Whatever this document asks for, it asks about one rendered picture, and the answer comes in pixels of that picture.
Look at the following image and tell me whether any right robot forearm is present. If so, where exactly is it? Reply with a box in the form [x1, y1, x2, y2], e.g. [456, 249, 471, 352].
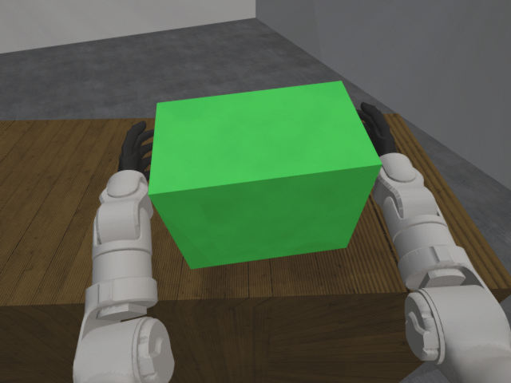
[372, 153, 511, 347]

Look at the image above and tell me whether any left robot upper arm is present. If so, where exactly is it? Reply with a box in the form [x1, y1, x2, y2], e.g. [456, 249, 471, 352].
[74, 317, 175, 383]

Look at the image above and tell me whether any carton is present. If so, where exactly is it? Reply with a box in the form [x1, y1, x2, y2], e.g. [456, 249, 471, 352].
[148, 81, 382, 269]

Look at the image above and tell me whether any left robot forearm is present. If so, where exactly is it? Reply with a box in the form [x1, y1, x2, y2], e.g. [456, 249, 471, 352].
[73, 170, 158, 383]

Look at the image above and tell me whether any pedestal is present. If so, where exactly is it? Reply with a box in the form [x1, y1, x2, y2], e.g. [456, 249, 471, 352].
[0, 113, 511, 383]

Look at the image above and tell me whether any left robot hand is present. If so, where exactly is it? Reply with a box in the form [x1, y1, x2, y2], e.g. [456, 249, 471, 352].
[117, 121, 154, 182]

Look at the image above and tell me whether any right robot upper arm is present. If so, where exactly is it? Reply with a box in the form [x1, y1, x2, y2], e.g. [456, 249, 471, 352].
[405, 285, 511, 383]

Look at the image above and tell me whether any right robot hand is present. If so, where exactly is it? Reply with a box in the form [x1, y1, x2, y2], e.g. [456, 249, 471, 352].
[356, 102, 398, 157]

